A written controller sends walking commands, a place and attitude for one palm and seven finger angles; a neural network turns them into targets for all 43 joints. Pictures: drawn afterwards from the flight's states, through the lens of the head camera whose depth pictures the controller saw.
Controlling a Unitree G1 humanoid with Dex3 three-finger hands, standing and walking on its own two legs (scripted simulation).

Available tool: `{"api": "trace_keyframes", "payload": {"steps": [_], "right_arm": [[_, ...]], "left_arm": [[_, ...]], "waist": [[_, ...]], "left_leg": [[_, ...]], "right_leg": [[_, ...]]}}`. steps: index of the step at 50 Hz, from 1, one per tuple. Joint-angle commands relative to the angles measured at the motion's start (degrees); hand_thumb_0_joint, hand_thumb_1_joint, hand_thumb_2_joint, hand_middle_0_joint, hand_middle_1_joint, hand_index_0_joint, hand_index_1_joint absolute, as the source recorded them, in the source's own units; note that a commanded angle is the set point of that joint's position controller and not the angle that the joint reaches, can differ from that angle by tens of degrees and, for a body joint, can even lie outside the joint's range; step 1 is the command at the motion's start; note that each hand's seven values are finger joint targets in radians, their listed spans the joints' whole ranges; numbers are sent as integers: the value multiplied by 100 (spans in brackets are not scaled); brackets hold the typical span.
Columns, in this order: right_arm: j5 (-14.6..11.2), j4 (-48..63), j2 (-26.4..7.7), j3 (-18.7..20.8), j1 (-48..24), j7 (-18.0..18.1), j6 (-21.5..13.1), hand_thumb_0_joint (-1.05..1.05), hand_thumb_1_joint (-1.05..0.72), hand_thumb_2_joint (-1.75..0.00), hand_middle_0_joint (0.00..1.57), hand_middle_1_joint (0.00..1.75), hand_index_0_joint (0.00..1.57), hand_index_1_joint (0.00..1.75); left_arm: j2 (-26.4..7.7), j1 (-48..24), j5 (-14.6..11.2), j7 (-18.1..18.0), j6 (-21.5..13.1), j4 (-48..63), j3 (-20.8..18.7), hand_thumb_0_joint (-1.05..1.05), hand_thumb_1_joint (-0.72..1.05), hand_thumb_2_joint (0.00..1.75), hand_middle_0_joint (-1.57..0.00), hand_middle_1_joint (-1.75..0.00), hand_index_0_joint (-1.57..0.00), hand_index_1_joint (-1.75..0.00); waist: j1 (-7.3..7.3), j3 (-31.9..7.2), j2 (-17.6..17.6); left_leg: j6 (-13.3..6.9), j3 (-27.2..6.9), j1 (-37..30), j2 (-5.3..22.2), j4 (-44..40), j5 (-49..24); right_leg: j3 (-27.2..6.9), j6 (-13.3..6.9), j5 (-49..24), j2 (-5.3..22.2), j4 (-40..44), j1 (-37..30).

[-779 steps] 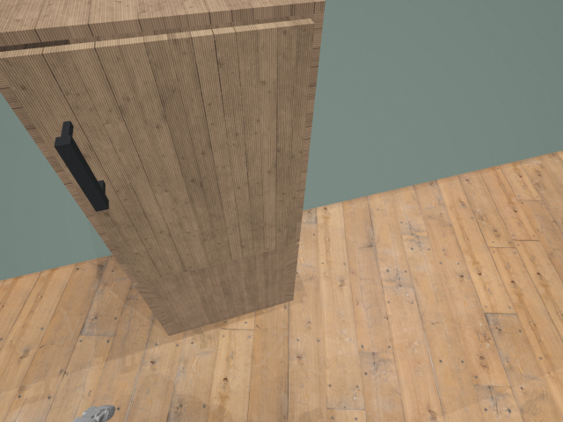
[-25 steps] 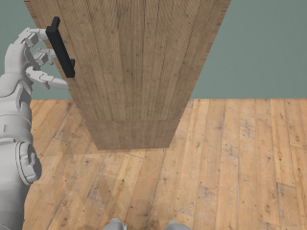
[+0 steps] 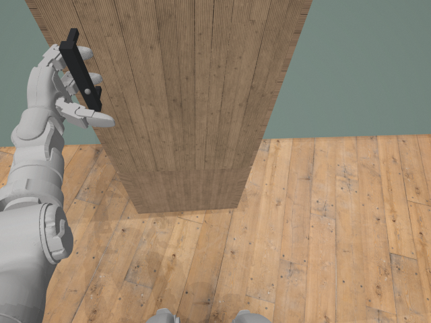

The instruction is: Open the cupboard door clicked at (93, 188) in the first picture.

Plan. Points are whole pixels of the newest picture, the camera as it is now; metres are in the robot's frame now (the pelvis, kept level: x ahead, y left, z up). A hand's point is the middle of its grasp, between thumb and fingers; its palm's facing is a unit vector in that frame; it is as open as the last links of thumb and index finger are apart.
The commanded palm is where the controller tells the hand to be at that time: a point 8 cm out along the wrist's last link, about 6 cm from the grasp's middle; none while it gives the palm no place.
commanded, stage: slide the fingers in behind the handle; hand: left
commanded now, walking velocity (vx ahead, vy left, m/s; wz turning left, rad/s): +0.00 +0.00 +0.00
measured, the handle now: (85, 73) +0.55 +0.21 +0.12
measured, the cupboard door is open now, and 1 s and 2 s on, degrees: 0 0 21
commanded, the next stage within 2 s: close the thumb around the handle in 0.50 s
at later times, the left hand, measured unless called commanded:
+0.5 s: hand (85, 91) +0.50 +0.20 +0.13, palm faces +0.01 -1.00 +0.00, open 13.9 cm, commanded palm +0.48 +0.24 +0.12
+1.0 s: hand (91, 90) +0.51 +0.19 +0.12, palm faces +0.02 -1.00 -0.01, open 9.5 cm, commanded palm +0.48 +0.23 +0.12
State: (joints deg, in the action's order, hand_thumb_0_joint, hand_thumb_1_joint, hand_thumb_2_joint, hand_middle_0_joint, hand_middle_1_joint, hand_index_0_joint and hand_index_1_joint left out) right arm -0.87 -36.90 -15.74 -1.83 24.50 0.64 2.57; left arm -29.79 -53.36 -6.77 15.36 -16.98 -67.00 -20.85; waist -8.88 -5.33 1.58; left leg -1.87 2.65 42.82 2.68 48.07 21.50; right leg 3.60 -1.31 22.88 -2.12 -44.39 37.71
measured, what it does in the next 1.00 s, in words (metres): stands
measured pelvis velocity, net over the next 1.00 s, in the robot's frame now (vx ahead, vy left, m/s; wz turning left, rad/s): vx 0.00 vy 0.00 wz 0.00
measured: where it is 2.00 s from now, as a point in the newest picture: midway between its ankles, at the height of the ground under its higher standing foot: outside the picture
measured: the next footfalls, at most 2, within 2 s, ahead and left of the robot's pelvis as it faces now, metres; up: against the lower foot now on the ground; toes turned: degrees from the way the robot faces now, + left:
none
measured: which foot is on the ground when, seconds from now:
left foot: down 0.00-1.00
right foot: down 0.00-1.00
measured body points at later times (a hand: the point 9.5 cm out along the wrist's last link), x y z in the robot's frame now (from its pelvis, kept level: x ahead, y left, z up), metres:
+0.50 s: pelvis +0.00 +0.00 +0.00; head +0.09 +0.01 +0.44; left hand +0.49 +0.25 +0.13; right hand -0.01 -0.27 -0.11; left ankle +0.01 +0.10 -0.70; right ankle -0.02 -0.11 -0.70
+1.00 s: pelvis +0.00 +0.00 +0.00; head +0.09 +0.01 +0.44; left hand +0.50 +0.24 +0.12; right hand +0.01 -0.26 -0.11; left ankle +0.01 +0.10 -0.70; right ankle -0.02 -0.11 -0.70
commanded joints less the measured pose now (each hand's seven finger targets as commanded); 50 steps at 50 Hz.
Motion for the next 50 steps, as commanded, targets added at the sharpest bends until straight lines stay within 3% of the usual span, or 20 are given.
{"api": "trace_keyframes", "payload": {"steps": [1, 2, 3, 5, 8, 10, 16, 17, 18, 21, 22, 23, 27, 28, 30, 32, 34, 39, 41, 50], "right_arm": [[14, 312, -1044, 383, 792, 103, -141, 0, -90, -90, 20, 30, 20, 30], [7, 310, -1004, 385, 748, 85, -152, 0, -90, -90, 20, 30, 20, 30], [10, 307, -1012, 378, 759, 85, -154, 0, -90, -90, 20, 30, 20, 30], [-3, 308, -1016, 366, 736, 97, -143, 0, -90, -90, 20, 30, 20, 30], [9, 320, -1051, 344, 793, 115, -150, 0, -90, -90, 20, 30, 20, 30], [13, 373, -1050, 346, 788, 130, -163, 0, -90, -90, 20, 30, 20, 30], [7, 420, -1021, 339, 773, 139, -164, 0, -90, -90, 20, 30, 20, 30], [1, 396, -1049, 347, 772, 143, -163, 0, -90, -90, 20, 30, 20, 30], [-9, 387, -1023, 350, 756, 140, -168, 0, -90, -90, 20, 30, 20, 30], [-8, 379, -1031, 352, 792, 149, -172, 0, -90, -90, 20, 30, 20, 30], [-10, 352, -1045, 373, 770, 149, -172, 0, -90, -90, 20, 30, 20, 30], [-10, 340, -1034, 373, 770, 141, -166, 0, -90, -90, 20, 30, 20, 30], [-23, 298, -1065, 354, 770, 163, -150, 0, -90, -90, 20, 30, 20, 30], [-25, 291, -1037, 347, 744, 159, -153, 0, -90, -90, 20, 30, 20, 30], [-2, 301, -1032, 368, 756, 141, -175, 0, -90, -90, 20, 30, 20, 30], [25, 302, -1043, 390, 784, 133, -190, 0, -90, -90, 20, 30, 20, 30], [22, 295, -992, 396, 735, 99, -207, 0, -90, -90, 20, 30, 20, 30], [9, 305, -1027, 397, 729, 72, -139, 0, -90, -90, 20, 30, 20, 30], [14, 347, -1060, 374, 750, 99, -122, 0, -90, -90, 20, 30, 20, 30], [26, 324, -994, 401, 739, 69, -142, 0, -90, -90, 20, 30, 20, 30]], "left_arm": [[-1371, -2819, -86, -67, -405, 1301, -202, 0, -50, 30, -30, -120, -30, -120], [-1145, -2794, -74, -75, -372, 1265, -40, 0, -50, 30, -30, -120, -30, -120], [-1258, -2672, -65, -110, -341, 1133, -166, 0, -50, 30, -30, -120, -30, -120], [-1208, -2823, -3, -183, -295, 1052, -33, 0, -50, 30, -30, -120, -30, -120], [-1613, -2870, 56, -287, -285, 888, -323, 0, -50, 30, -30, -120, -30, -120], [-1896, -2906, 94, -287, -354, 1076, -497, 0, -50, 30, -30, -120, -30, -120], [-1578, -2803, 19, -115, -435, 1036, -292, 0, -50, 30, -30, -120, -30, -120], [-1729, -2885, 25, -99, -449, 1131, -357, 0, -50, 30, -30, -120, -30, -120], [-1485, -2894, -4, -46, -428, 1100, -172, 0, -50, 30, -30, -120, -30, -120], [-1336, -2756, -106, 43, -413, 1099, -125, 0, -50, 30, -30, -120, -30, -120], [-1439, -2850, -108, 59, -427, 1239, -179, 0, -50, 30, -30, -120, -30, -120], [-1307, -2753, -115, 77, -392, 1157, -100, 0, -50, 30, -30, -120, -30, -120], [-1502, -2802, -113, 54, -298, 976, -195, 0, -50, 30, -30, -120, -30, -120], [-1318, -2891, -97, 38, -271, 934, -28, 0, -50, 30, -30, -120, -30, -120], [-1277, -2918, -71, -11, -314, 1076, -26, 0, -50, 30, -30, -120, -30, -120], [-1526, -2993, -65, -70, -471, 1443, -246, 0, -39, 35, -31, -121, -31, -121], [-1151, -2968, -98, -93, -546, 1605, -17, 0, -28, 40, -32, -122, -32, -122], [-1127, -2557, -88, -148, -310, 1092, -89, 0, 0, 52, -34, -125, -34, -125], [-1400, -2503, -58, -200, -235, 1019, -297, 0, 12, 56, -34, -127, -34, -127], [-1051, -2669, -36, -203, -495, 1314, -42, 0, 62, 78, -38, -132, -38, -132]], "waist": [[-48, -2476, 547], [-74, -2468, 625], [-22, -2295, 520], [-125, -2042, 442], [-103, -2023, 251], [-24, -2332, 394], [-63, -2355, 468], [-62, -2444, 506], [-114, -2426, 594], [-102, -2420, 426], [-89, -2483, 512], [-87, -2468, 560], [-135, -2101, 384], [-195, -1958, 429], [-157, -2135, 594], [-44, -2630, 805], [-74, -2732, 906], [-46, -2331, 362], [7, -2250, 292], [-50, -2439, 531]], "left_leg": [[-47, -559, -2374, -123, -338, -2180], [-38, -529, -2425, -122, -344, -2133], [-39, -522, -2275, -118, -354, -2049], [-54, -506, -2086, -119, -405, -1771], [-87, -473, -1833, -148, -410, -1666], [-87, -426, -1822, -174, -385, -1746], [-91, -409, -1951, -183, -334, -1860], [-79, -429, -2023, -161, -334, -1869], [-74, -413, -2088, -166, -336, -1846], [-94, -436, -2105, -168, -346, -1938], [-83, -439, -2183, -152, -335, -1985], [-70, -453, -2234, -158, -343, -1980], [-98, -442, -1924, -157, -378, -1770], [-93, -452, -1917, -157, -390, -1683], [-72, -484, -2107, -152, -364, -1800], [-41, -550, -2471, -136, -303, -2222], [-2, -577, -2756, -102, -260, -2490], [-36, -518, -2316, -121, -322, -2290], [-69, -482, -2120, -153, -347, -2193], [-1, -556, -2522, -103, -303, -2440]], "right_leg": [[-201, 21, -2062, -154, 453, -339], [-201, 38, -2037, -153, 473, -270], [-194, 34, -1988, -150, 491, -274], [-213, 54, -1798, -134, 533, -188], [-273, 68, -1859, -126, 543, -395], [-339, 74, -2031, -106, 500, -632], [-317, 58, -2144, -129, 492, -592], [-313, 66, -2127, -127, 490, -556], [-314, 70, -2110, -131, 516, -500], [-291, 49, -2172, -149, 525, -553], [-296, 62, -2222, -140, 524, -531], [-275, 53, -2167, -145, 525, -476], [-291, 68, -2021, -121, 573, -418], [-283, 71, -1924, -121, 593, -310], [-264, 59, -1905, -124, 558, -239], [-251, 29, -2129, -138, 448, -304], [-201, 21, -2194, -158, 412, -160], [-181, 52, -2208, -161, 452, -313], [-203, 42, -2237, -147, 454, -456], [-182, 27, -2233, -170, 410, -252]]}}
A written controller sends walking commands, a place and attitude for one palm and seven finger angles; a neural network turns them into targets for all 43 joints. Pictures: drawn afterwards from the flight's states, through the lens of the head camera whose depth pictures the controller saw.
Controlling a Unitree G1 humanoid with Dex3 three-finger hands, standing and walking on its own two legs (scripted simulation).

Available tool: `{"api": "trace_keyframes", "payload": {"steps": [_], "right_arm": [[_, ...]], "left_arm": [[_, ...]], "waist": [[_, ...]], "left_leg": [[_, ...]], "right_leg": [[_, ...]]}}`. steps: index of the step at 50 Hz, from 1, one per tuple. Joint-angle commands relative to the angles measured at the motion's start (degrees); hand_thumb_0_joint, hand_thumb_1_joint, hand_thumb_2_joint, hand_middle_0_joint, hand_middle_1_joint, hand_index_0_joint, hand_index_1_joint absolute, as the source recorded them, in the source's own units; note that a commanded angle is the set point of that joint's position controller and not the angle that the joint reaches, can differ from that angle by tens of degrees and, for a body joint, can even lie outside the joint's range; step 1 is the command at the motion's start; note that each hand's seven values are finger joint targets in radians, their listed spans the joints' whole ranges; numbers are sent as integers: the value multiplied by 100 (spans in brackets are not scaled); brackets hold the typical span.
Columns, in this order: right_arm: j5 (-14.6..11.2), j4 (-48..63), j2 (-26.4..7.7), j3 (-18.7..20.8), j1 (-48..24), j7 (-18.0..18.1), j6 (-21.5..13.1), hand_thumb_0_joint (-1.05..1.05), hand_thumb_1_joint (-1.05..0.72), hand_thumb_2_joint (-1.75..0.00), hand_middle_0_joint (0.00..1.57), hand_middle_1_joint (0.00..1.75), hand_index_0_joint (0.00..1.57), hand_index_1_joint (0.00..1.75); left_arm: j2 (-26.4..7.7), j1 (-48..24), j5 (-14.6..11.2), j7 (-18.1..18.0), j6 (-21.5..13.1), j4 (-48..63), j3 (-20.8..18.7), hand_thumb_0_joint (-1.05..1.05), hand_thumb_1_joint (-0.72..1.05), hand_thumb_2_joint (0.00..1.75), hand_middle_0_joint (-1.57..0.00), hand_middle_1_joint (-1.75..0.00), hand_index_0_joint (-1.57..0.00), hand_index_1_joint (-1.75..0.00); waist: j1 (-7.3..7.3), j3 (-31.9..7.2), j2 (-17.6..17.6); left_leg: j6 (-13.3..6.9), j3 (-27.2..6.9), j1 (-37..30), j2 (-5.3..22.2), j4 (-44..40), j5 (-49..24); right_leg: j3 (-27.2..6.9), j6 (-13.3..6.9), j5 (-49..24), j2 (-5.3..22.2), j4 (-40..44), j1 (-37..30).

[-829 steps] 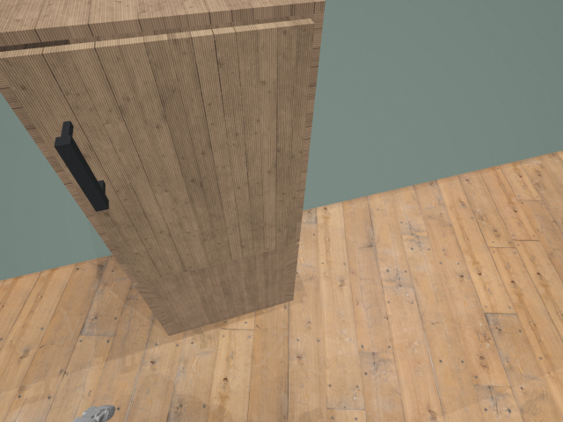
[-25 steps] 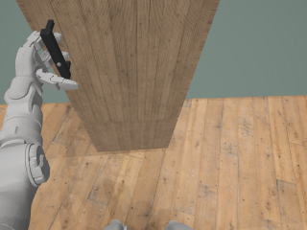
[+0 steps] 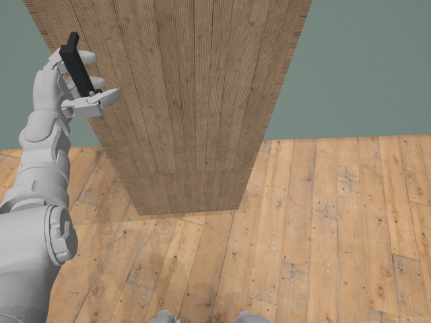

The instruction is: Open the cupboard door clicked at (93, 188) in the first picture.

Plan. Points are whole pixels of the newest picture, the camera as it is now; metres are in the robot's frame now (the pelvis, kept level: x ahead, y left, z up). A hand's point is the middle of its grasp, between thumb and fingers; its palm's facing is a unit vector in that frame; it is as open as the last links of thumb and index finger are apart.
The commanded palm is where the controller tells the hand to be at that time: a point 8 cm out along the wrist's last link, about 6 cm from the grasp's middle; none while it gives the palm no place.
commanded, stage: close the thumb around the handle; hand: left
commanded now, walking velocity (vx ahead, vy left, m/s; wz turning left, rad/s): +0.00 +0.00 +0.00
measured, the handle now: (85, 76) +0.55 +0.21 +0.12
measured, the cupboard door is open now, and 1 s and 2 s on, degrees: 0 21 41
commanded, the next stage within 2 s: pull the door open along its arc in 0.30 s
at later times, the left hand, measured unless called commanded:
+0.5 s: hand (94, 97) +0.49 +0.18 +0.12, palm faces +0.02 -1.00 +0.00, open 5.6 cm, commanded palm +0.46 +0.23 +0.12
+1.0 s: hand (108, 160) +0.36 +0.14 +0.12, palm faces +0.01 -1.00 +0.04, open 5.9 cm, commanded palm +0.31 +0.20 +0.12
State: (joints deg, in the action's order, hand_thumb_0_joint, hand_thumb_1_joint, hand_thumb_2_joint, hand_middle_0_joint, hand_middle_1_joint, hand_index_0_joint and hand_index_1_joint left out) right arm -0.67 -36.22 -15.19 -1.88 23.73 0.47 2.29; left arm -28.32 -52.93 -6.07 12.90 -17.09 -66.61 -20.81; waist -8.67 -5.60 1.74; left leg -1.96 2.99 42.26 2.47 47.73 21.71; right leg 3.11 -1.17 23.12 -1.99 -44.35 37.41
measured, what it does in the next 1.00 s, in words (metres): stands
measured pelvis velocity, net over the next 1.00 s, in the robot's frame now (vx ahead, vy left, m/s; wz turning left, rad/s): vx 0.00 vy -0.01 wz -0.01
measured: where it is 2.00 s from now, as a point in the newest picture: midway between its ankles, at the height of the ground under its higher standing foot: outside the picture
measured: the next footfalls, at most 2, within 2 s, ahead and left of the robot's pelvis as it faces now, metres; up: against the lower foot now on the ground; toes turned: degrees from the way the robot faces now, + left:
none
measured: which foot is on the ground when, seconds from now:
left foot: down 0.00-1.00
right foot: down 0.00-1.00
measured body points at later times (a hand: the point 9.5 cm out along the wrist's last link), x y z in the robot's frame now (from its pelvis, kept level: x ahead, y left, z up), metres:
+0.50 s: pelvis -0.01 -0.01 +0.00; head +0.08 +0.00 +0.44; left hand +0.48 +0.24 +0.13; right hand +0.01 -0.28 -0.11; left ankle +0.01 +0.10 -0.70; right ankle -0.02 -0.11 -0.70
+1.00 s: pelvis +0.00 -0.01 +0.02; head +0.02 -0.02 +0.47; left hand +0.35 +0.20 +0.12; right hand +0.14 -0.26 -0.08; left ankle +0.01 +0.10 -0.70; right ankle -0.02 -0.11 -0.70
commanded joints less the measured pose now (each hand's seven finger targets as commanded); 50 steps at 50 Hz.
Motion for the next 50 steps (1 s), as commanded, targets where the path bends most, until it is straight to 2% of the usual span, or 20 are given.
{"api": "trace_keyframes", "payload": {"steps": [1, 3, 6, 8, 12, 13, 15, 17, 20, 21, 23, 29, 35, 38, 39, 43, 46, 47, 49, 50], "right_arm": [[14, 240, -1056, 407, 835, 94, -116, 0, -90, -90, 20, 30, 20, 30], [2, 242, -1075, 414, 832, 104, -96, 0, -90, -90, 20, 30, 20, 30], [-6, 297, -1038, 393, 779, 106, -89, 0, -90, -90, 20, 30, 20, 30], [-12, 297, -1043, 400, 760, 99, -66, 0, -90, -90, 20, 30, 20, 30], [-31, 325, -1026, 404, 699, 111, -70, 0, -90, -90, 20, 30, 20, 30], [-35, 286, -1027, 390, 703, 122, -72, 0, -90, -90, 20, 30, 20, 30], [-37, 290, -1064, 379, 699, 146, -74, 0, -90, -90, 20, 30, 20, 30], [-35, 320, -1065, 377, 677, 161, -87, 0, -90, -90, 20, 30, 20, 30], [-43, 299, -1043, 363, 673, 173, -103, 0, -90, -90, 20, 30, 20, 30], [-28, 292, -1005, 362, 679, 160, -124, 0, -90, -90, 20, 30, 20, 30], [-22, 317, -1050, 398, 676, 146, -133, 0, -90, -90, 20, 30, 20, 30], [-52, 482, -1025, 428, 526, 108, -114, 0, -90, -90, 20, 30, 20, 30], [-162, 781, -934, 427, 172, 90, -108, 0, -90, -90, 20, 30, 20, 30], [-192, 933, -874, 434, -48, 78, -156, 0, -90, -90, 20, 30, 20, 30], [-203, 1000, -847, 422, -118, 67, -178, 0, -90, -90, 20, 30, 20, 30], [-256, 1153, -769, 400, -497, 54, -276, 0, -90, -90, 20, 30, 20, 30], [-265, 1277, -623, 399, -848, 20, -431, 0, -90, -90, 20, 30, 20, 30], [-251, 1282, -566, 376, -945, -7, -477, 0, -90, -90, 20, 30, 20, 30], [-213, 1289, -502, 362, -1145, -61, -528, 0, -90, -90, 20, 30, 20, 30], [-192, 1321, -466, 347, -1239, -95, -543, 0, -90, -90, 20, 30, 20, 30]], "left_arm": [[-1183, -2822, -136, 62, -497, 1324, -44, 0, 68, 80, -38, -133, -38, -133], [-1438, -2581, -147, 93, -421, 1232, -266, 0, 79, 85, -39, -134, -39, -134], [-1243, -2478, -171, 114, -354, 1252, -133, 0, 90, 90, -40, -135, -40, -135], [-1420, -2458, -142, 88, -372, 1379, -229, 0, 90, 90, -40, -135, -40, -135], [-1336, -2468, -168, 58, -443, 1489, -168, 0, 90, 90, -40, -135, -40, -135], [-1241, -2497, -190, 66, -405, 1312, -99, 0, 90, 90, -40, -135, -40, -135], [-1541, -2550, -179, 45, -373, 1154, -301, 0, 90, 90, -40, -135, -40, -135], [-1711, -2587, -158, 47, -426, 1303, -405, 0, 90, 90, -40, -135, -40, -135], [-1531, -2647, -121, 103, -430, 1200, -202, 0, 90, 90, -40, -135, -40, -135], [-1190, -2831, -156, 104, -482, 1365, 43, 0, 90, 90, -40, -135, -40, -135], [-1376, -2526, -140, 68, -522, 1416, -154, 0, 90, 90, -40, -135, -40, -135], [-1262, -1679, -287, 127, -507, 1951, -203, 0, 90, 90, -40, -135, -40, -135], [-848, -168, -539, 148, -282, 2800, -74, 0, 90, 90, -40, -135, -40, -135], [-740, 656, -636, 123, -215, 3632, -74, 0, 90, 90, -40, -135, -40, -135], [-634, 1078, -695, 129, -149, 3789, -59, 0, 90, 90, -40, -135, -40, -135], [-134, 1929, -851, 72, 61, 4557, 224, 0, 90, 90, -40, -135, -40, -135], [489, 2482, -963, -475, 249, 5563, 375, 0, 90, 90, -40, -135, -40, -135], [701, 2956, -988, -760, 369, 5686, 327, 0, 90, 90, -40, -135, -40, -135], [1073, 3213, -864, -1393, 554, 6262, 491, 0, 90, 90, -40, -135, -40, -135], [1407, 3527, -724, -1596, 640, 6569, 850, 0, 90, 90, -40, -135, -40, -135]], "waist": [[-105, -2463, 568], [7, -2578, 399], [12, -2381, 488], [61, -2430, 501], [19, -2323, 449], [-55, -2140, 258], [-25, -1998, 148], [37, -2281, 361], [-39, -2153, 373], [-113, -2171, 521], [31, -2437, 555], [289, -2744, 449], [523, -2248, 91], [692, -2233, 264], [756, -2128, 127], [783, -1606, -109], [973, -1528, 80], [1101, -1471, -34], [1122, -1332, -176], [1097, -1254, -86]], "left_leg": [[-14, -584, -2531, -95, -239, -2572], [-15, -553, -2411, -97, -264, -2550], [-37, -509, -2331, -129, -292, -2504], [-24, -510, -2314, -122, -299, -2512], [-41, -477, -2260, -137, -326, -2338], [-52, -482, -2162, -130, -352, -2162], [-66, -450, -1865, -162, -407, -1858], [-74, -418, -1944, -190, -377, -1970], [-56, -456, -2002, -156, -364, -1911], [-52, -496, -2169, -156, -357, -2028], [-22, -521, -2327, -137, -334, -2155], [-19, -445, -2424, -148, -389, -2471], [-74, -278, -2205, -183, -618, -2362], [-80, -216, -2393, -192, -696, -2700], [-83, -198, -2360, -197, -739, -2656], [-84, -157, -2263, -213, -905, -2279], [-38, -138, -2434, -233, -994, -2149], [2, -162, -2422, -227, -1061, -2171], [44, -166, -2439, -219, -1124, -2070], [57, -161, -2523, -208, -1149, -2090]], "right_leg": [[-134, 8, -2327, -182, 395, -229], [-152, 21, -2440, -173, 398, -440], [-146, 12, -2443, -167, 435, -452], [-159, 17, -2479, -162, 430, -520], [-187, 29, -2427, -161, 472, -531], [-180, 39, -2311, -166, 516, -481], [-231, 46, -2187, -143, 556, -637], [-286, 46, -2371, -118, 515, -791], [-241, 40, -2181, -127, 527, -552], [-201, 26, -2187, -135, 505, -436], [-201, 16, -2184, -141, 468, -439], [-192, 3, -2597, -158, 433, -917], [-197, 8, -2859, -140, 602, -1405], [-210, 4, -3198, -99, 608, -1663], [-205, 10, -3227, -93, 639, -1743], [-178, 39, -3087, -62, 760, -1793], [-118, 21, -2716, -51, 853, -1796], [-57, 11, -2655, -42, 854, -1848], [-7, 26, -2482, -28, 889, -1836], [4, 20, -2469, -12, 879, -1838]]}}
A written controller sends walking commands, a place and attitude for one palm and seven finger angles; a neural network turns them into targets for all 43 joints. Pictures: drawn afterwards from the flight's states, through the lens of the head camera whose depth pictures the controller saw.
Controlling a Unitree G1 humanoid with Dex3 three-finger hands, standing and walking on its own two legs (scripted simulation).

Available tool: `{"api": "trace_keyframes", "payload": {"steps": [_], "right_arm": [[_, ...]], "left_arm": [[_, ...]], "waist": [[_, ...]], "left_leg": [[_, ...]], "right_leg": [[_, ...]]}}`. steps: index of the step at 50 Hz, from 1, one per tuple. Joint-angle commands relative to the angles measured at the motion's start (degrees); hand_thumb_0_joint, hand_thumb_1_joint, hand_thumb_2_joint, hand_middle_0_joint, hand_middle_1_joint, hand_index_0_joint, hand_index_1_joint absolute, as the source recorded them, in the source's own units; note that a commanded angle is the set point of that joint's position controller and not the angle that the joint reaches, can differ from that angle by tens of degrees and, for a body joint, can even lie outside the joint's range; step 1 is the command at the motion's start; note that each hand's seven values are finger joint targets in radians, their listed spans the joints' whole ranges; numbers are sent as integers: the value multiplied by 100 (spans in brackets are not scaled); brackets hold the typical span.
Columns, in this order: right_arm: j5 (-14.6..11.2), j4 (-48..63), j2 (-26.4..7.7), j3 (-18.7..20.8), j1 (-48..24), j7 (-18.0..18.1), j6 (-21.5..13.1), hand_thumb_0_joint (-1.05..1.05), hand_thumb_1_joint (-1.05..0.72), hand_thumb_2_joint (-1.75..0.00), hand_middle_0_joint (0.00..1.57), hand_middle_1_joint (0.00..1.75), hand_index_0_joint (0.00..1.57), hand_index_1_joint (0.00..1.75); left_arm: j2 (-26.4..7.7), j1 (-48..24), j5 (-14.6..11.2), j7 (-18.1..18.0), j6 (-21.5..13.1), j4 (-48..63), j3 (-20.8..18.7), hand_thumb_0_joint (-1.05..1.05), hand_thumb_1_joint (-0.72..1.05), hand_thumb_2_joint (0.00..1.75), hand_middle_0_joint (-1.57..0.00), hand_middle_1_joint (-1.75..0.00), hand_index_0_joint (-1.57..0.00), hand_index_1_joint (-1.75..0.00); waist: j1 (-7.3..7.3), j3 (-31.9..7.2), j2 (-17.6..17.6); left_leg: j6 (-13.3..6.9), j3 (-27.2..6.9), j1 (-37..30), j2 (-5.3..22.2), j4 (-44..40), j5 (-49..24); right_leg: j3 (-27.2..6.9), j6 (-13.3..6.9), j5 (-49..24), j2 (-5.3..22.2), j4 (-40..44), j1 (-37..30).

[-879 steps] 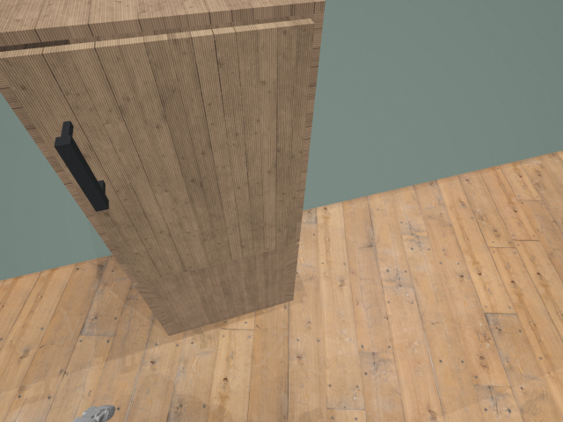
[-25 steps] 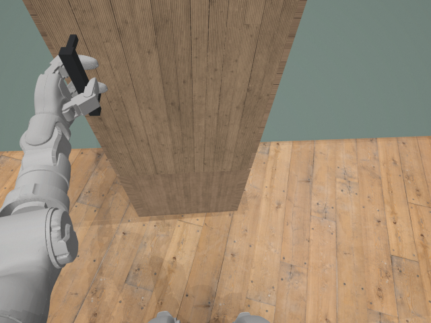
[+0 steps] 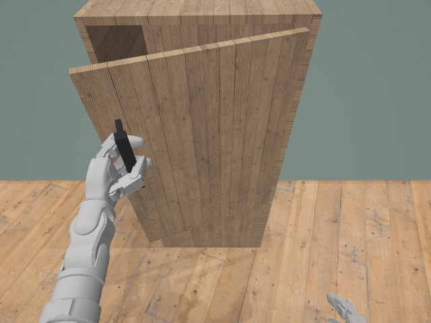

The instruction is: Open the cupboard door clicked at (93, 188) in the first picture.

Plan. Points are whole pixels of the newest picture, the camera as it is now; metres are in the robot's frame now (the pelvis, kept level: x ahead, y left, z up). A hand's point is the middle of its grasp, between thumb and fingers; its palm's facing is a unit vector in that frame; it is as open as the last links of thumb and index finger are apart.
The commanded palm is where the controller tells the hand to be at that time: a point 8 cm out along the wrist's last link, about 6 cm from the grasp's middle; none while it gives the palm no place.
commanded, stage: pull the door open along its arc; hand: left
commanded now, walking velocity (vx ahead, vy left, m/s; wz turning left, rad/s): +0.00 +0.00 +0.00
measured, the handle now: (129, 155) +0.41 +0.18 +0.11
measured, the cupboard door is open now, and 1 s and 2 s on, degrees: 21 41 41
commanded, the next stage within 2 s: open thumb and fingers to let go in 0.34 s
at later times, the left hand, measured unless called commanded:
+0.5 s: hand (185, 221) +0.26 +0.06 +0.11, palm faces +0.42 -0.91 -0.02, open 5.8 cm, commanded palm +0.21 +0.10 +0.10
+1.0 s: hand (181, 226) +0.25 +0.06 +0.11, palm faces +0.41 -0.91 +0.01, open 13.1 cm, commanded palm +0.21 +0.11 +0.10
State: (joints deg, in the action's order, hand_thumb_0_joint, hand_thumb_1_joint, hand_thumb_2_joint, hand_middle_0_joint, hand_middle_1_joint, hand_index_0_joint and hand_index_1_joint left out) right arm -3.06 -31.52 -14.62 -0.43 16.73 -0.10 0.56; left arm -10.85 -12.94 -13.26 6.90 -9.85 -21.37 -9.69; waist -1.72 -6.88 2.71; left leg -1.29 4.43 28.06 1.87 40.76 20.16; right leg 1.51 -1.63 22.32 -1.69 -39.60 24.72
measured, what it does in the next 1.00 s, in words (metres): stands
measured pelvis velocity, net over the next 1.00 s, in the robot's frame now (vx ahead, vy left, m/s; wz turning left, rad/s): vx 0.00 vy -0.04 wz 0.07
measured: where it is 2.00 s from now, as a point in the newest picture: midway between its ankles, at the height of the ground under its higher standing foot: outside the picture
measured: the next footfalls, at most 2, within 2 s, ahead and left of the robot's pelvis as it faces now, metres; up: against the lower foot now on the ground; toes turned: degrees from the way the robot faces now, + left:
none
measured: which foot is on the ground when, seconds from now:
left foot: down 0.00-1.00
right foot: down 0.00-1.00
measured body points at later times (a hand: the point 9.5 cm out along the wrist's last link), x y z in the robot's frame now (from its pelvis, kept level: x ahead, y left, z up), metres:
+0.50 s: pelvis +0.00 -0.04 +0.00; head -0.02 -0.07 +0.45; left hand +0.23 +0.10 +0.11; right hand +0.21 -0.23 -0.08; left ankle +0.00 +0.10 -0.72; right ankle -0.03 -0.10 -0.72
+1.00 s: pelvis +0.00 -0.04 +0.01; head -0.02 -0.07 +0.45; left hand +0.23 +0.11 +0.11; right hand +0.20 -0.24 -0.09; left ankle +0.00 +0.10 -0.72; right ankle -0.03 -0.10 -0.72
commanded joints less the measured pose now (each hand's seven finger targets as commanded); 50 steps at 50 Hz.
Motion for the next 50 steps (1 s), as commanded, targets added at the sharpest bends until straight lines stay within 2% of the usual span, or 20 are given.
{"api": "trace_keyframes", "payload": {"steps": [1, 2, 6, 7, 9, 11, 12, 15, 17, 21, 22, 24, 29, 35, 38, 39, 42, 43, 44, 50], "right_arm": [[80, 876, -526, 199, -586, -52, -374, 0, -90, -90, 20, 30, 20, 30], [96, 876, -500, 196, -698, -61, -342, 0, -90, -90, 20, 30, 20, 30], [258, 964, -380, 143, -995, -68, -144, 0, -90, -90, 20, 30, 20, 30], [277, 1007, -339, 110, -1069, -75, -82, 0, -90, -90, 20, 30, 20, 30], [332, 1065, -276, 72, -1184, -49, 39, 0, -90, -90, 20, 30, 20, 30], [404, 1073, -244, 56, -1253, -3, 160, 0, -90, -90, 20, 30, 20, 30], [408, 1112, -198, 39, -1386, 4, 204, 0, -90, -90, 20, 30, 20, 30], [467, 1107, -89, 3, -1512, 26, 318, 0, -90, -90, 20, 30, 20, 30], [509, 1072, -81, -22, -1594, 5, 357, 0, -90, -90, 20, 30, 20, 30], [576, 940, -59, -19, -1716, 38, 337, 0, -90, -90, 20, 30, 20, 30], [585, 886, -66, -27, -1742, 33, 309, 0, -90, -90, 20, 30, 20, 30], [565, 841, -50, -18, -1732, 74, 291, 0, -90, -90, 20, 30, 20, 30], [545, 798, -47, 19, -1597, 159, 267, 0, -90, -90, 20, 30, 20, 30], [539, 801, -56, 43, -1513, 202, 200, 0, -90, -90, 20, 30, 20, 30], [523, 829, -53, 47, -1516, 184, 164, 0, -90, -90, 20, 30, 20, 30], [516, 823, -56, 38, -1528, 186, 155, 0, -90, -90, 20, 30, 20, 30], [528, 836, -57, 50, -1549, 186, 121, 0, -90, -90, 20, 30, 20, 30], [525, 846, -52, 58, -1532, 188, 124, 0, -90, -90, 20, 30, 20, 30], [528, 855, -42, 51, -1552, 178, 130, 0, -90, -90, 20, 30, 20, 30], [542, 859, -60, 50, -1583, 146, 106, 0, -90, -90, 20, 30, 20, 30]], "left_arm": [[-202, -200, 111, -1198, -18, 2223, -84, 0, 90, 90, -40, -135, -40, -135], [-192, 41, 196, -1477, 79, 2434, -164, 0, 90, 90, -40, -135, -40, -135], [304, 840, 746, -2363, 464, 3443, 407, 0, 90, 90, -40, -135, -40, -135], [521, 967, 863, -2506, 561, 3736, 695, 0, 90, 90, -40, -135, -40, -135], [709, 1372, 1037, -2790, 773, 4085, 916, 0, 90, 90, -40, -135, -40, -135], [736, 1784, 1218, -3067, 941, 4215, 963, 0, 90, 90, -40, -135, -40, -135], [842, 1873, 1240, -3168, 1003, 4412, 1090, 0, 90, 90, -40, -135, -40, -135], [1028, 2477, 1329, -3459, 1124, 4599, 1193, 0, 90, 90, -40, -135, -40, -135], [1396, 2174, 1470, -3604, 1153, 4593, 1704, 0, 90, 90, -40, -135, -40, -135], [1626, 1327, 1825, -3840, 1091, 4387, 2173, 0, 90, 90, -40, -135, -40, -135], [1856, 862, 1881, -3884, 1068, 4286, 2441, 0, 90, 90, -40, -135, -40, -135], [1759, 950, 1786, -3850, 999, 4104, 2305, 0, 76, 84, -39, -134, -39, -134], [1744, 971, 1649, -3542, 799, 4066, 2364, 0, 41, 69, -36, -130, -36, -130], [1585, 1130, 1574, -3346, 618, 4113, 2199, 0, -1, 51, -33, -125, -33, -125], [1574, 1400, 1502, -3315, 574, 4150, 2142, 0, -22, 42, -32, -123, -32, -123], [1582, 1300, 1499, -3316, 560, 4147, 2167, 0, -29, 39, -32, -122, -32, -122], [1512, 1468, 1466, -3328, 531, 4192, 2053, 0, -50, 30, -30, -120, -30, -120], [1429, 1511, 1471, -3339, 512, 4262, 1959, 0, -50, 30, -30, -120, -30, -120], [1560, 1579, 1496, -3336, 514, 4237, 2090, 0, -50, 30, -30, -120, -30, -120], [1629, 1213, 1656, -3463, 520, 4288, 2277, 0, -50, 30, -25, -90, -25, -90]], "waist": [[346, -1002, -498], [430, -984, -514], [410, -865, -450], [361, -828, -395], [371, -707, -380], [391, -564, -578], [375, -490, -450], [461, -367, -605], [317, -134, -580], [105, 107, -709], [42, 110, -666], [129, -74, -701], [187, -562, -879], [222, -558, -964], [293, -484, -772], [253, -394, -856], [315, -418, -875], [324, -447, -891], [323, -377, -836], [216, -204, -778]], "left_leg": [[-35, -342, -1094, -139, -457, -1885], [-10, -344, -1078, -119, -503, -1824], [0, -333, -1205, -124, -557, -1666], [8, -338, -1242, -120, -595, -1625], [11, -331, -1266, -137, -612, -1535], [6, -353, -1255, -151, -597, -1463], [3, -320, -1283, -159, -573, -1427], [19, -315, -1280, -205, -537, -1429], [6, -385, -1296, -211, -478, -1406], [-21, -510, -1306, -253, -309, -1168], [-29, -550, -1307, -261, -276, -1110], [-17, -564, -1308, -293, -288, -1021], [-29, -577, -1377, -300, -391, -1291], [-45, -549, -1399, -294, -449, -1367], [-34, -532, -1425, -281, -484, -1366], [-38, -539, -1415, -279, -486, -1337], [-39, -528, -1413, -281, -505, -1333], [-36, -521, -1424, -275, -498, -1400], [-36, -507, -1422, -284, -502, -1386], [-56, -520, -1475, -281, -448, -1254]], "right_leg": [[194, 87, -2338, -35, 450, -569], [185, 80, -2259, -14, 454, -610], [124, 69, -2116, 58, 569, -788], [125, 60, -2083, 86, 590, -785], [92, 47, -2057, 113, 682, -863], [38, 46, -2030, 146, 819, -987], [-26, 54, -2059, 184, 899, -964], [-141, 61, -2193, 248, 1052, -1160], [-141, 60, -2188, 273, 1070, -983], [-351, 103, -1781, 378, 1248, -658], [-346, 99, -1612, 399, 1216, -527], [-407, 129, -1581, 449, 1285, -646], [-434, 212, -2485, 520, 1120, -1064], [-450, 261, -2847, 549, 1126, -1194], [-405, 224, -2751, 520, 1127, -1186], [-406, 224, -2673, 516, 1153, -1131], [-443, 238, -2659, 530, 1195, -1199], [-449, 229, -2767, 522, 1173, -1249], [-413, 217, -2720, 513, 1169, -1205], [-344, 163, -2095, 460, 1206, -875]]}}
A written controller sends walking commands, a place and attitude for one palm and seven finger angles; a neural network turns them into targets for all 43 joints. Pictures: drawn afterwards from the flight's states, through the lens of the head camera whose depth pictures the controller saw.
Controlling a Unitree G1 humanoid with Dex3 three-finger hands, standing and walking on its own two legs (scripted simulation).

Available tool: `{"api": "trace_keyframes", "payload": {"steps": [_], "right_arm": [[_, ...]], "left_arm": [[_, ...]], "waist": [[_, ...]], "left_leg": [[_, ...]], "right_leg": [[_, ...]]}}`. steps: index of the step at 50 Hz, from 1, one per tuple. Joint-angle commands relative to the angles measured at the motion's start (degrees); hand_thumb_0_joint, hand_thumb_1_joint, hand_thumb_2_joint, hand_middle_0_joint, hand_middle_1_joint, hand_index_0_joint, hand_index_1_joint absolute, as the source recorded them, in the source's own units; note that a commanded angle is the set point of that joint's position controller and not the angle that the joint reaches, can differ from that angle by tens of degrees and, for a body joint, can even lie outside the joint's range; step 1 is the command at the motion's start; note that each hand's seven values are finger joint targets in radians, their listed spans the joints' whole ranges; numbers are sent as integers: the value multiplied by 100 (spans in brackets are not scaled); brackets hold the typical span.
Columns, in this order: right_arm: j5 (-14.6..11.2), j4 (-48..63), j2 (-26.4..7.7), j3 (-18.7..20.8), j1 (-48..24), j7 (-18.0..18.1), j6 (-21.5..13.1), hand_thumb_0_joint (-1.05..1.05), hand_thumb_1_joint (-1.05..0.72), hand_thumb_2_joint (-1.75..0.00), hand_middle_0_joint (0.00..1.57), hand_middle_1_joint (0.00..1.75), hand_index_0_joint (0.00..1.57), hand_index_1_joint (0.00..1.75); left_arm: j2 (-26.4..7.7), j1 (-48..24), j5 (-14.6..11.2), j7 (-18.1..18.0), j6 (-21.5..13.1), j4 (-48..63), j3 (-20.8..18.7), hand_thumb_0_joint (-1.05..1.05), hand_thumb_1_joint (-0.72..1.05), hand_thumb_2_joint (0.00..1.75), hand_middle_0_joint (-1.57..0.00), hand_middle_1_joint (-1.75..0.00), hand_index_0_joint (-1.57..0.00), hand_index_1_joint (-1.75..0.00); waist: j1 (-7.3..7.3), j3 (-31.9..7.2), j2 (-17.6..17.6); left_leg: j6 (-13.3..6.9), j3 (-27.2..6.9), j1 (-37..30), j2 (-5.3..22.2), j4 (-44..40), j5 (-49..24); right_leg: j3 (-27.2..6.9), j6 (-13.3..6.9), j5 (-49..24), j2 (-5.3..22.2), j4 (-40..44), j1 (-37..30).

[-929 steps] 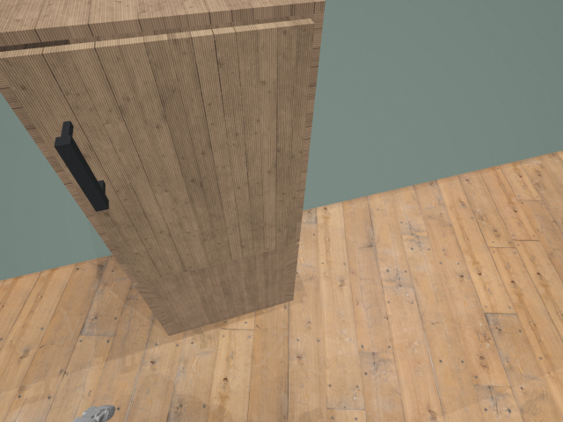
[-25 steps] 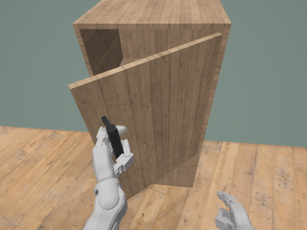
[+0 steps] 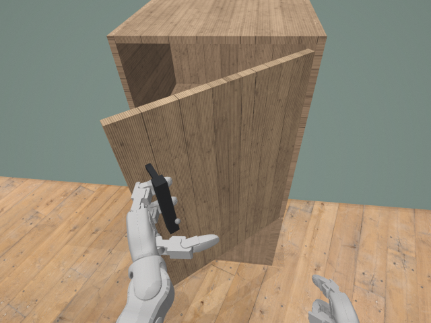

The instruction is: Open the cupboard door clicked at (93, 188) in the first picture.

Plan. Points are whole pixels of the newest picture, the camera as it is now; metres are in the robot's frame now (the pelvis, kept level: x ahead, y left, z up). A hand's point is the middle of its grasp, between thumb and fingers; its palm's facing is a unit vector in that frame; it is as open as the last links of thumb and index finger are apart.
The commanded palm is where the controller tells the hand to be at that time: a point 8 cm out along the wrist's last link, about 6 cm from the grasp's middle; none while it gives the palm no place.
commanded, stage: open thumb and fingers to let go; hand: left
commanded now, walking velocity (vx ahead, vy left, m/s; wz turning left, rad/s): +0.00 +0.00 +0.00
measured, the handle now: (162, 199) +0.31 +0.12 +0.10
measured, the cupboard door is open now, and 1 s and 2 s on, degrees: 41 41 40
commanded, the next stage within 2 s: slide the hand sideways off the handle in 0.26 s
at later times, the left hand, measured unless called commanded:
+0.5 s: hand (171, 232) +0.24 +0.09 +0.10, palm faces +0.01 -1.00 -0.07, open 16.1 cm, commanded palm +0.22 +0.13 +0.10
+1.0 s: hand (160, 243) +0.23 +0.11 +0.10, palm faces -0.12 -0.99 -0.02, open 16.1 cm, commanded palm +0.20 +0.18 +0.10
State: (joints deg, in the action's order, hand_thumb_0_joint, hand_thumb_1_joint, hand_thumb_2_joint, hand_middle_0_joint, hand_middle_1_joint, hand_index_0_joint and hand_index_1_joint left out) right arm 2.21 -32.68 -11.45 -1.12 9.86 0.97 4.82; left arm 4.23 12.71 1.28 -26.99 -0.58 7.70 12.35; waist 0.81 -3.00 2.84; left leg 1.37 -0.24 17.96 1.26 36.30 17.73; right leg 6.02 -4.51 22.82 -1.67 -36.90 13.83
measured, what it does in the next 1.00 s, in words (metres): stands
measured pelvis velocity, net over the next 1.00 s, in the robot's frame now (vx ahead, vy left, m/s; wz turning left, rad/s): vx -0.02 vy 0.03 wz -0.04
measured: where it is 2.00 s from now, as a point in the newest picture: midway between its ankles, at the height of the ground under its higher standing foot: outside the picture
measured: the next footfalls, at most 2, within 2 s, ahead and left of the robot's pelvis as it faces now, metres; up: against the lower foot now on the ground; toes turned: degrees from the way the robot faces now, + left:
none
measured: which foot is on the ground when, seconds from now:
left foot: down 0.00-1.00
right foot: down 0.00-1.00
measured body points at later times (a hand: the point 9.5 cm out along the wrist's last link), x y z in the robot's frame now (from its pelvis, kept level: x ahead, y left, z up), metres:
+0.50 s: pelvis -0.02 +0.03 +0.00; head -0.03 +0.02 +0.45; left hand +0.24 +0.15 +0.11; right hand +0.17 -0.17 -0.09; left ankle +0.02 +0.14 -0.72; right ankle -0.03 -0.06 -0.72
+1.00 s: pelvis -0.02 +0.03 +0.00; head -0.03 +0.02 +0.45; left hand +0.23 +0.16 +0.10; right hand +0.16 -0.18 -0.07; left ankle +0.02 +0.14 -0.72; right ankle -0.03 -0.06 -0.72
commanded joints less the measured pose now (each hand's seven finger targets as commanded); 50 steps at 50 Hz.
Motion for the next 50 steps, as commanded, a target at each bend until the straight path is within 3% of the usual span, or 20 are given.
{"api": "trace_keyframes", "payload": {"steps": [1, 5, 12, 18, 19, 20, 22, 24, 26, 28, 30, 32, 34, 36, 37, 39, 41, 43, 46, 50], "right_arm": [[8, 965, -374, 127, -902, 31, -320, 0, -90, -90, 20, 30, 20, 30], [3, 998, -371, 120, -883, 11, -303, 0, -90, -90, 20, 30, 20, 30], [-27, 963, -362, 94, -1014, -11, -239, 0, -90, -90, 20, 30, 20, 30], [-37, 958, -338, 109, -1079, -91, -167, 0, -90, -90, 20, 30, 20, 30], [-32, 876, -556, 77, -742, -158, -163, 0, -90, -90, 20, 30, 20, 30], [-119, 1019, -504, 114, -653, -101, -194, 0, -90, -90, 20, 30, 20, 30], [-168, 1115, -501, 72, -631, -6, -236, 0, -90, -90, 20, 30, 20, 30], [-242, 1174, -507, 10, -591, 57, -372, 0, -90, -90, 20, 30, 20, 30], [-321, 1279, -505, -37, -646, 105, -510, 0, -90, -90, 20, 30, 20, 30], [-364, 1268, -540, -67, -752, 161, -614, 0, -90, -90, 20, 30, 20, 30], [-364, 1248, -553, -75, -803, 177, -705, 0, -90, -90, 20, 30, 20, 30], [-354, 1263, -548, -70, -828, 137, -750, 0, -90, -90, 20, 30, 20, 30], [-317, 1266, -530, -64, -784, 83, -781, 0, -90, -90, 20, 30, 20, 30], [-302, 1241, -550, -66, -728, 29, -755, 0, -90, -90, 20, 30, 20, 30], [-299, 1257, -527, -81, -767, 16, -723, 0, -90, -90, 20, 30, 20, 30], [-281, 1277, -525, -92, -774, 12, -695, 0, -90, -90, 20, 30, 20, 30], [-271, 1308, -535, -80, -775, 10, -673, 0, -90, -90, 20, 30, 20, 30], [-277, 1338, -524, -85, -776, 26, -650, 0, -90, -90, 20, 30, 20, 30], [-297, 1377, -527, -78, -783, 40, -645, 0, -90, -90, 20, 30, 20, 30], [-299, 1432, -559, -42, -703, 57, -723, 0, -90, -90, 20, 30, 20, 30]], "left_arm": [[160, -1293, 236, -86, -386, 1340, 125, 0, -50, 30, -24, -85, -24, -85], [299, -1363, 256, -90, -348, 1365, 286, 0, -50, 30, -21, -65, -21, -65], [484, -1688, 267, -297, -146, 1066, 384, 0, -50, 30, -15, -30, -15, -30], [688, -1656, 294, -437, 1, 1099, 497, 0, -50, 30, -15, -30, -15, -30], [264, -1629, 685, 733, -239, 1026, 1542, 0, -50, 30, -15, -30, -15, -30], [-206, -1819, 441, 1346, -499, 1263, 1039, 0, -50, 30, -15, -30, -15, -30], [-512, -2096, 272, 2028, -753, 1473, 967, 0, -50, 30, -15, -30, -15, -30], [-490, -2165, -3, 2656, -829, 1303, 1064, 0, -50, 30, -15, -30, -15, -30], [-428, -2116, -390, 2918, -767, 1226, 905, 0, -50, 30, -15, -30, -15, -30], [-451, -2031, -727, 2858, -635, 1044, 497, 0, -50, 30, -15, -30, -15, -30], [-453, -1932, -867, 2674, -499, 927, 240, 0, -50, 30, -15, -30, -15, -30], [-559, -1718, -822, 2462, -446, 977, 26, 0, -50, 30, -15, -30, -15, -30], [-634, -1687, -671, 2284, -466, 1199, -39, 0, -50, 30, -15, -30, -15, -30], [-899, -1415, -528, 2170, -470, 1083, -250, 0, -50, 30, -15, -30, -15, -30], [-870, -1406, -504, 2150, -463, 1075, -246, 0, -50, 30, -15, -30, -15, -30], [-973, -1485, -440, 2145, -483, 1164, -303, 0, -50, 30, -15, -30, -15, -30], [-1117, -1295, -422, 2160, -485, 1271, -442, 0, -50, 30, -15, -30, -15, -30], [-1250, -992, -547, 2213, -457, 1300, -712, 0, -50, 30, -15, -30, -15, -30], [-1246, -705, -700, 2346, -429, 1444, -793, 0, -50, 30, -15, -30, -15, -30], [-1363, -173, -837, 2493, -508, 1755, -976, 0, -50, 30, -15, -30, -15, -30]], "waist": [[-15, -548, -686], [-24, -744, -705], [-11, -606, -602], [54, -807, -489], [-447, -390, -810], [-264, -703, -721], [-188, -1036, -198], [-311, -812, -187], [-282, -622, -235], [-213, -452, -525], [-135, -398, -815], [-1, -516, -726], [30, -667, -590], [81, -532, -475], [64, -416, -368], [30, -345, -331], [98, -420, -173], [139, -432, -276], [143, -424, -263], [103, -438, -532]], "left_leg": [[-322, -62, -484, -207, -5, -1040], [-317, -66, -538, -195, -8, -1121], [-290, -139, -586, -131, -108, -906], [-243, -153, -595, -74, -143, -1067], [-334, -170, -714, -122, -171, -1177], [-358, -154, -597, -119, -171, -1182], [-357, -152, -737, -138, -172, -1172], [-371, -210, -726, -149, -163, -893], [-351, -285, -662, -121, -264, -506], [-298, -368, -497, -104, -415, 21], [-293, -356, -406, -118, -471, 198], [-266, -355, -431, -106, -552, 166], [-260, -301, -500, -100, -552, -17], [-246, -280, -396, -81, -594, 23], [-245, -245, -363, -81, -607, 91], [-266, -206, -366, -91, -584, 106], [-258, -168, -382, -85, -581, 26], [-257, -109, -364, -77, -579, -90], [-258, -54, -395, -81, -558, -242], [-292, 15, -396, -95, -452, -485]], "right_leg": [[-744, 406, -2064, 426, 912, 241], [-628, 378, -2102, 376, 779, 246], [-412, 270, -1333, 259, 763, 473], [-300, 209, -1407, 192, 601, 399], [-474, 279, -1791, 199, 529, 697], [-470, 262, -1942, 202, 435, 531], [-487, 215, -1936, 215, 316, 457], [-412, 223, -1582, 194, 364, 677], [-344, 225, -1062, 147, 465, 785], [-259, 262, -480, 107, 576, 880], [-262, 298, -267, 103, 674, 855], [-239, 277, -270, 103, 607, 765], [-246, 261, -429, 109, 549, 679], [-270, 243, -393, 107, 552, 669], [-290, 240, -330, 116, 580, 710], [-334, 234, -305, 110, 632, 731], [-353, 214, -352, 108, 646, 628], [-361, 226, -471, 98, 702, 511], [-379, 234, -621, 85, 763, 404], [-411, 300, -1034, 74, 764, 373]]}}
